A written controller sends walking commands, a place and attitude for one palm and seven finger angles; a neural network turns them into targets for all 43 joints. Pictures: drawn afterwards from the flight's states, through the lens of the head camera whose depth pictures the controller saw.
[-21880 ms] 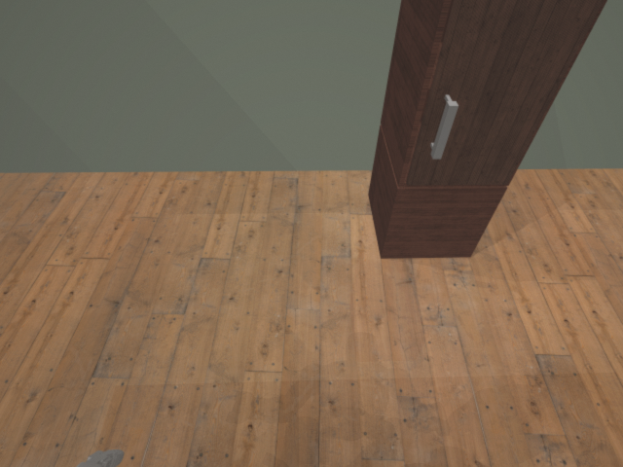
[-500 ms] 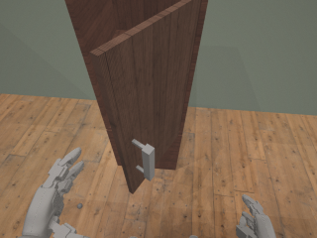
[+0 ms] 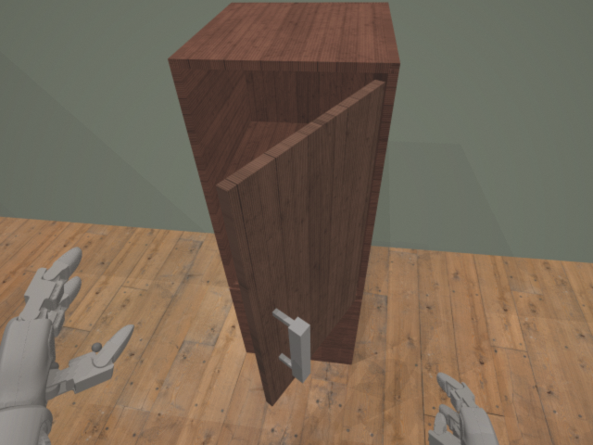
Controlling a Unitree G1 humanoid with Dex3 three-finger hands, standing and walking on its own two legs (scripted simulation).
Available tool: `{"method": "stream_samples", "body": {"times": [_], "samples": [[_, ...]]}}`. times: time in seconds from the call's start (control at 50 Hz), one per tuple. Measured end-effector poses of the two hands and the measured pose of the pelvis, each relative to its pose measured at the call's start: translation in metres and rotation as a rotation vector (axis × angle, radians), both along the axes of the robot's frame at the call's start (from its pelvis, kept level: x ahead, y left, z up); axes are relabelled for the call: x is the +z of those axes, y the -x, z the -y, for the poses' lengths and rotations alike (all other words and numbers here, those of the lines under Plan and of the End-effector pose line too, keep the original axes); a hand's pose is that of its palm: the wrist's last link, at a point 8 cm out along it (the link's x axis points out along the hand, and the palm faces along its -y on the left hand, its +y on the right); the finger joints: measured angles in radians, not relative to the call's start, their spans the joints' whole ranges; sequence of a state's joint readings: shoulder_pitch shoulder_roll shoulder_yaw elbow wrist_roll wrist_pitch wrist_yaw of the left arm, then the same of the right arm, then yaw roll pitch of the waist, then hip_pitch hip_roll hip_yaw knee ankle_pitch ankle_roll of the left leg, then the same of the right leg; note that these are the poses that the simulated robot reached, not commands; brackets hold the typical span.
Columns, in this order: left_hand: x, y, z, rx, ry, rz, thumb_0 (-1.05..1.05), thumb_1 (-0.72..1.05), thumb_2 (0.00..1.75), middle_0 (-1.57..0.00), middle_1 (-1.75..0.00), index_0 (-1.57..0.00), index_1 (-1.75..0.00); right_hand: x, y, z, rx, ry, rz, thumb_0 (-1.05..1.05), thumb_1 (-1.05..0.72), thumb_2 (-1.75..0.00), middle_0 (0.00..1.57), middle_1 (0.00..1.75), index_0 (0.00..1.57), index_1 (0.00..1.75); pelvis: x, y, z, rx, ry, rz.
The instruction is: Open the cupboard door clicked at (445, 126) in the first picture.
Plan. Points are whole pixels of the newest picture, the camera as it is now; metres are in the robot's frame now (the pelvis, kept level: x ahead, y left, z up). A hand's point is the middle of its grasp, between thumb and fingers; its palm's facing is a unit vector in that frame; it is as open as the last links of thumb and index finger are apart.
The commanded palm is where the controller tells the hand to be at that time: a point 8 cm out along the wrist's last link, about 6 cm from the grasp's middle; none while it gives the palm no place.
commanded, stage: draw the hand back to the body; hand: left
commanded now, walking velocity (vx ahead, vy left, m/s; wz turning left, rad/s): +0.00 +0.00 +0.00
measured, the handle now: (290, 345) +0.32 +0.06 -0.10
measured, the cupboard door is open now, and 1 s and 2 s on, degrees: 60 60 60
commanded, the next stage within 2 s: step back with the hand held close in 0.52 s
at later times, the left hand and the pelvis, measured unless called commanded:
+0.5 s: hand (76, 327) +0.18 +0.25 +0.16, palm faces +0.43 -0.81 -0.40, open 7.5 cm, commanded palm +0.13 +0.29 +0.18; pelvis -0.01 -0.01 +0.01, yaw -1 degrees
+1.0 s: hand (62, 338) +0.17 +0.25 +0.16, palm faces +0.34 -0.79 -0.51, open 7.4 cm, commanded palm +0.11 +0.30 +0.18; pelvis -0.04 +0.00 +0.01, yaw -2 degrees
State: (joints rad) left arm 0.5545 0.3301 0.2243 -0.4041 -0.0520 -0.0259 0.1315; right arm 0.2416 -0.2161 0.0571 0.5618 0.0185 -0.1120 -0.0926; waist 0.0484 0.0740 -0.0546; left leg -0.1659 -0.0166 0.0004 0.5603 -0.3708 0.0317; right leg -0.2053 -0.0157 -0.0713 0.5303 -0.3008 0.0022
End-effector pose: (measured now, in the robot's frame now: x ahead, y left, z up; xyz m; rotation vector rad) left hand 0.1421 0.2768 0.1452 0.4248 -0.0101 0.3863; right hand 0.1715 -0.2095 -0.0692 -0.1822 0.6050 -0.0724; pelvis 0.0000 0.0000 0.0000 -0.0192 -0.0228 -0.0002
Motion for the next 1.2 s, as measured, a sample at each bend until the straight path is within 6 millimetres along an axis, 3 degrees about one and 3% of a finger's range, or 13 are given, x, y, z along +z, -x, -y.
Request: {"method": "stream_samples", "body": {"times": [0.22, 0.4, 0.72, 0.86, 1.0, 1.2], "samples": [[0.051, 0.000, -0.017, 0.042, -0.100, 0.172, 0.01, 0.72, 0.82, -0.20, -0.31, -0.21, -0.30, 0.002, 0.002, 0.011, 0.001, 0.010, -0.022, 0.01, -0.91, -0.90, 0.20, 0.30, 0.20, 0.30, 0.008, 0.004, 0.004, -0.012, -0.004, 0.037], [0.032, -0.001, -0.006, 0.025, -0.046, 0.106, 0.01, 0.86, 0.88, -0.21, -0.31, -0.21, -0.30, -0.001, 0.014, 0.022, -0.023, 0.024, -0.062, 0.01, -0.91, -0.90, 0.20, 0.30, 0.20, 0.30, 0.010, 0.007, 0.008, -0.018, -0.006, 0.044], [0.043, -0.001, -0.006, 0.016, -0.090, 0.154, 0.01, 0.88, 0.90, -0.21, -0.31, -0.22, -0.30, 0.002, 0.015, 0.027, -0.031, 0.023, -0.061, 0.01, -0.91, -0.90, 0.20, 0.30, 0.20, 0.30, 0.011, 0.012, 0.013, -0.014, 0.001, 0.032], [0.039, -0.003, -0.007, -0.046, -0.134, 0.094, 0.01, 0.89, 0.90, -0.21, -0.31, -0.21, -0.30, 0.002, 0.026, 0.036, -0.090, 0.048, -0.114, 0.01, -0.91, -0.90, 0.20, 0.30, 0.20, 0.30, 0.011, 0.022, 0.006, -0.019, -0.002, -0.023], [0.039, 0.009, -0.015, -0.078, -0.164, 0.072, 0.01, 0.88, 0.90, -0.21, -0.31, -0.22, -0.30, 0.000, 0.046, 0.039, -0.144, 0.068, -0.157, 0.01, -0.91, -0.90, 0.20, 0.30, 0.20, 0.30, 0.010, 0.035, -0.002, -0.026, -0.008, -0.037], [0.041, 0.037, -0.022, -0.071, -0.185, 0.135, 0.01, 0.88, 0.90, -0.21, -0.31, -0.22, -0.30, 0.001, 0.074, 0.025, -0.130, 0.066, -0.138, 0.01, -0.91, -0.90, 0.20, 0.30, 0.20, 0.30, 0.004, 0.063, -0.008, -0.028, -0.018, -0.029]]}}
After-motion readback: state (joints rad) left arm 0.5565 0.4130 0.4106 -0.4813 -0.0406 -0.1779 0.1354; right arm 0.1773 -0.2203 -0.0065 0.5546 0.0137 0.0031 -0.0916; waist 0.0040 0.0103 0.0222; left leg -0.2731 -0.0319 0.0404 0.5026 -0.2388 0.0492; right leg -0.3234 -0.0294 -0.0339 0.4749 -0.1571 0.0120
